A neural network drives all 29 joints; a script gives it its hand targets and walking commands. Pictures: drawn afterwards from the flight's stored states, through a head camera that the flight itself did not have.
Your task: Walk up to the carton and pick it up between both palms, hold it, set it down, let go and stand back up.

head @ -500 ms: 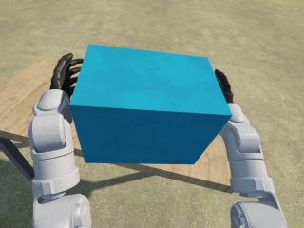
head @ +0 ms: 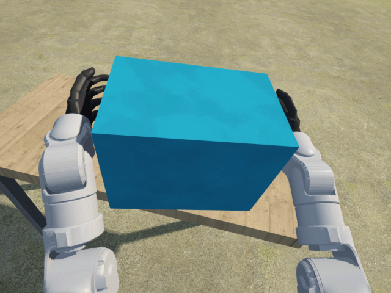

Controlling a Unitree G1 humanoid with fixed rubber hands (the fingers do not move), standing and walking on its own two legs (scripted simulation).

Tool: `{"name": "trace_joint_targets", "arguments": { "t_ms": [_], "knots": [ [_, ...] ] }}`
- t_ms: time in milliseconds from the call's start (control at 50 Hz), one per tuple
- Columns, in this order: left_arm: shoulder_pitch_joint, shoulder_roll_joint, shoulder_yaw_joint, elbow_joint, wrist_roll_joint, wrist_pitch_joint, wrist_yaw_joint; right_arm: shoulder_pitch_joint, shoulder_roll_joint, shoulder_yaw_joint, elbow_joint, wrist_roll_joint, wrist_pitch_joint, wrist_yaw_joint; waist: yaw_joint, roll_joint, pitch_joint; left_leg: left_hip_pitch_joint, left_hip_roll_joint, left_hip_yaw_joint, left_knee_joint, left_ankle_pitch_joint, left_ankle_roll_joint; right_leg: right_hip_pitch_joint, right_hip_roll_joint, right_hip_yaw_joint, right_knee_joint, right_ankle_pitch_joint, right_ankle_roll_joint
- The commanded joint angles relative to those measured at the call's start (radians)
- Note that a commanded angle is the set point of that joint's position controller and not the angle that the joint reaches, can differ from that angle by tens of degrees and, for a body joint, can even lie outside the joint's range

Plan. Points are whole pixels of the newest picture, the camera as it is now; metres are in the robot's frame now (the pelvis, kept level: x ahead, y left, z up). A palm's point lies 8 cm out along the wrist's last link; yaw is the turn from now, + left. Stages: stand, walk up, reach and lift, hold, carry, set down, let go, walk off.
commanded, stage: hold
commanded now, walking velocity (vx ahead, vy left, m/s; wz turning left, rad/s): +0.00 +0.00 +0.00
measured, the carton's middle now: (189, 140) +0.35 +0.01 +0.16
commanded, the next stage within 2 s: set down in 1.62 s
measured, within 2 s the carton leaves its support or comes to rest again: neither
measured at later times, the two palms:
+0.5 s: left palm (82, 116) +0.35 +0.19 +0.22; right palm (286, 132) +0.35 -0.18 +0.19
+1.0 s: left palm (82, 117) +0.35 +0.19 +0.22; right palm (286, 133) +0.35 -0.18 +0.18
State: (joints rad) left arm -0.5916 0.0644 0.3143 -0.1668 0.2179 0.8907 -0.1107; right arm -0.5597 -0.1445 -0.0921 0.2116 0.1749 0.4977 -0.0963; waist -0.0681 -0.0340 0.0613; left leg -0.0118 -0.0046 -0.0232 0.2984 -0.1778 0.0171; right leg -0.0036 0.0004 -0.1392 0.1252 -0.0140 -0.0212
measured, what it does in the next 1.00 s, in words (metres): stands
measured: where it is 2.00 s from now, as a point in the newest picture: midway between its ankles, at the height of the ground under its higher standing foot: outside the picture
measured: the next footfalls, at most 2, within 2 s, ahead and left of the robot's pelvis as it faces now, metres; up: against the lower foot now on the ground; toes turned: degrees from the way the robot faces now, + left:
none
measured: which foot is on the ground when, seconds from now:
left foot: down 0.00-1.00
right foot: down 0.00-1.00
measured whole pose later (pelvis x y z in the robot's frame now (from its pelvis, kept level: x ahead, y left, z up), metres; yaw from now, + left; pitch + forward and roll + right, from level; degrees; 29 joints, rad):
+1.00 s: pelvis +0.00 +0.00 +0.00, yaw +0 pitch -7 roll -1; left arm -0.58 0.06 0.31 -0.17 0.22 0.89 -0.11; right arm -0.54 -0.15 -0.08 0.20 0.18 0.50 -0.11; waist -0.06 -0.04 0.07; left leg 0.00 0.00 -0.02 0.29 -0.18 0.02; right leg 0.00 0.00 -0.14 0.13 -0.02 -0.02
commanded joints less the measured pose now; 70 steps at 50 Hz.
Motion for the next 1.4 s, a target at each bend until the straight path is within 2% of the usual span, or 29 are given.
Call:
{"name": "trace_joint_targets", "arguments": {
  "t_ms": [0, 80, 200, 280, 300, 320, 360, 380, 420, 480, 500, 580, 640, 720, 740, 800, 860, 900, 920, 960, 1060, 1120, 1180, 1260, 1320, 1380],
  "knots": [
    [-0.426, -0.267, -0.381, -0.13, -0.13, -0.032, -0.103, -0.628, 0.246, 0.259, -0.261, 0.072, -0.049, 0.051, -0.014, 0.052, -0.397, -0.146, -0.004, 0.004, -0.067, 0.253, -0.021, 0.379, 0.0, 0.073, 0.058, 0.164, -0.024],
    [-0.42, -0.265, -0.377, -0.136, -0.133, -0.036, -0.103, -0.619, 0.25, 0.268, -0.272, 0.071, -0.053, 0.053, -0.003, 0.034, -0.382, -0.155, -0.004, 0.004, -0.073, 0.226, -0.018, 0.368, -0.003, 0.072, 0.056, 0.142, -0.02],
    [-0.42, -0.282, -0.408, -0.163, -0.14, -0.035, -0.095, -0.619, 0.244, 0.272, -0.291, 0.082, -0.058, 0.052, -0.01, 0.062, -0.382, -0.139, 0.0, 0.003, -0.068, 0.247, -0.025, 0.356, 0.007, 0.065, 0.063, 0.149, -0.029],
    [-0.431, -0.271, -0.395, -0.145, -0.129, -0.037, -0.09, -0.622, 0.247, 0.263, -0.27, 0.072, -0.058, 0.057, -0.003, 0.052, -0.364, -0.164, 0.001, 0.008, -0.078, 0.197, -0.02, 0.353, 0.004, 0.067, 0.059, 0.108, -0.025],
    [-0.431, -0.272, -0.399, -0.143, -0.137, -0.036, -0.089, -0.626, 0.244, 0.258, -0.267, 0.071, -0.058, 0.057, -0.011, 0.056, -0.356, -0.165, 0.002, 0.006, -0.077, 0.198, -0.023, 0.347, 0.003, 0.064, 0.059, 0.107, -0.026],
    [-0.442, -0.276, -0.399, -0.129, -0.142, -0.034, -0.089, -0.638, 0.238, 0.251, -0.265, 0.064, -0.057, 0.061, -0.008, 0.054, -0.363, -0.168, 0.005, 0.008, -0.084, 0.163, -0.024, 0.336, 0.005, 0.061, 0.06, 0.072, -0.027],
    [-0.428, -0.269, -0.378, -0.118, -0.135, -0.035, -0.091, -0.631, 0.243, 0.249, -0.256, 0.065, -0.058, 0.062, 0.0, 0.041, -0.358, -0.178, 0.003, 0.013, -0.087, 0.157, -0.016, 0.354, 0.002, 0.064, 0.058, 0.082, -0.023],
    [-0.462, -0.27, -0.385, -0.123, -0.134, -0.033, -0.091, -0.657, 0.243, 0.249, -0.248, 0.067, -0.058, 0.063, 0.0, 0.055, -0.351, -0.197, 0.005, 0.009, -0.09, 0.153, -0.016, 0.345, 0.003, 0.066, 0.06, 0.068, -0.026],
    [-0.45, -0.273, -0.381, -0.114, -0.134, -0.031, -0.092, -0.636, 0.24, 0.244, -0.227, 0.061, -0.055, 0.062, -0.003, 0.052, -0.355, -0.181, 0.005, 0.008, -0.089, 0.165, -0.018, 0.351, 0.001, 0.066, 0.059, 0.081, -0.029],
    [-0.439, -0.274, -0.395, -0.144, -0.139, -0.035, -0.095, -0.636, 0.249, 0.262, -0.281, 0.071, -0.063, 0.055, -0.004, 0.055, -0.402, -0.156, -0.002, 0.008, -0.071, 0.234, -0.019, 0.373, 0.002, 0.07, 0.065, 0.145, -0.024],
    [-0.413, -0.281, -0.388, -0.123, -0.139, -0.033, -0.097, -0.635, 0.252, 0.264, -0.294, 0.067, -0.062, 0.051, -0.006, 0.044, -0.397, -0.152, -0.002, 0.004, -0.068, 0.245, -0.015, 0.385, -0.002, 0.073, 0.064, 0.165, -0.026],
    [-0.443, -0.27, -0.385, -0.124, -0.134, -0.038, -0.099, -0.633, 0.249, 0.251, -0.252, 0.06, -0.056, 0.053, -0.01, 0.052, -0.363, -0.174, 0.0, 0.006, -0.083, 0.169, -0.017, 0.356, -0.003, 0.067, 0.055, 0.082, -0.028],
    [-0.457, -0.261, -0.383, -0.125, -0.133, -0.036, -0.1, -0.635, 0.244, 0.244, -0.229, 0.057, -0.054, 0.057, -0.012, 0.054, -0.356, -0.183, 0.003, 0.009, -0.089, 0.149, -0.018, 0.346, -0.002, 0.062, 0.057, 0.069, -0.029],
    [-0.427, -0.279, -0.393, -0.136, -0.139, -0.042, -0.1, -0.628, 0.254, 0.259, -0.273, 0.07, -0.064, 0.055, -0.015, 0.042, -0.395, -0.145, -0.004, 0.005, -0.072, 0.23, -0.018, 0.362, 0.005, 0.069, 0.061, 0.138, -0.025],
    [-0.438, -0.28, -0.404, -0.154, -0.145, -0.045, -0.101, -0.628, 0.245, 0.26, -0.288, 0.07, -0.065, 0.051, -0.017, 0.061, -0.422, -0.141, -0.003, 0.002, -0.065, 0.245, -0.024, 0.366, 0.009, 0.067, 0.064, 0.146, -0.028],
    [-0.427, -0.275, -0.41, -0.166, -0.142, -0.044, -0.098, -0.613, 0.246, 0.267, -0.287, 0.073, -0.062, 0.049, -0.013, 0.064, -0.416, -0.144, -0.003, 0.006, -0.063, 0.254, -0.027, 0.366, 0.004, 0.068, 0.066, 0.159, -0.027],
    [-0.41, -0.26, -0.385, -0.124, -0.132, -0.033, -0.099, -0.607, 0.25, 0.271, -0.258, 0.075, -0.052, 0.051, 0.001, 0.035, -0.347, -0.18, -0.002, 0.004, -0.077, 0.205, -0.015, 0.364, 0.001, 0.068, 0.06, 0.117, -0.025],
    [-0.44, -0.265, -0.374, -0.11, -0.126, -0.035, -0.098, -0.64, 0.255, 0.259, -0.243, 0.068, -0.055, 0.057, 0.011, 0.042, -0.328, -0.204, -0.001, 0.012, -0.096, 0.145, -0.011, 0.356, 0.0, 0.066, 0.058, 0.065, -0.021],
    [-0.459, -0.264, -0.378, -0.112, -0.131, -0.036, -0.095, -0.641, 0.253, 0.251, -0.235, 0.065, -0.055, 0.059, 0.003, 0.049, -0.329, -0.2, 0.002, 0.009, -0.096, 0.135, -0.01, 0.344, -0.001, 0.067, 0.059, 0.054, -0.023],
    [-0.427, -0.27, -0.376, -0.12, -0.138, -0.037, -0.097, -0.625, 0.26, 0.258, -0.266, 0.065, -0.062, 0.055, -0.006, 0.029, -0.375, -0.169, -0.003, 0.01, -0.081, 0.191, -0.009, 0.368, -0.003, 0.074, 0.061, 0.123, -0.02],
    [-0.426, -0.271, -0.402, -0.161, -0.144, -0.048, -0.1, -0.614, 0.259, 0.279, -0.289, 0.078, -0.063, 0.047, -0.002, 0.05, -0.397, -0.154, -0.005, 0.007, -0.072, 0.243, -0.017, 0.376, 0.0, 0.072, 0.066, 0.155, -0.026],
    [-0.444, -0.27, -0.399, -0.132, -0.14, -0.041, -0.101, -0.634, 0.243, 0.259, -0.264, 0.062, -0.06, 0.049, -0.012, 0.069, -0.378, -0.168, 0.001, 0.005, -0.078, 0.195, -0.023, 0.35, 0.001, 0.066, 0.06, 0.103, -0.028],
    [-0.464, -0.269, -0.393, -0.129, -0.134, -0.045, -0.094, -0.648, 0.25, 0.25, -0.236, 0.062, -0.065, 0.058, -0.011, 0.056, -0.351, -0.189, 0.002, 0.009, -0.084, 0.143, -0.018, 0.327, 0.002, 0.064, 0.062, 0.052, -0.027],
    [-0.443, -0.274, -0.385, -0.096, -0.137, -0.043, -0.096, -0.638, 0.239, 0.237, -0.225, 0.055, -0.062, 0.06, -0.013, 0.053, -0.353, -0.186, 0.001, 0.009, -0.085, 0.137, -0.022, 0.344, 0.006, 0.063, 0.057, 0.052, -0.028],
    [-0.428, -0.274, -0.376, -0.091, -0.127, -0.037, -0.099, -0.627, 0.247, 0.246, -0.236, 0.06, -0.059, 0.057, -0.011, 0.047, -0.355, -0.185, -0.001, 0.008, -0.082, 0.179, -0.016, 0.353, 0.002, 0.063, 0.061, 0.096, -0.026],
    [-0.447, -0.275, -0.387, -0.134, -0.131, -0.04, -0.097, -0.631, 0.249, 0.252, -0.245, 0.066, -0.06, 0.056, -0.012, 0.057, -0.375, -0.171, 0.001, 0.003, -0.077, 0.206, -0.018, 0.364, 0.002, 0.068, 0.063, 0.115, -0.031]
  ]
}}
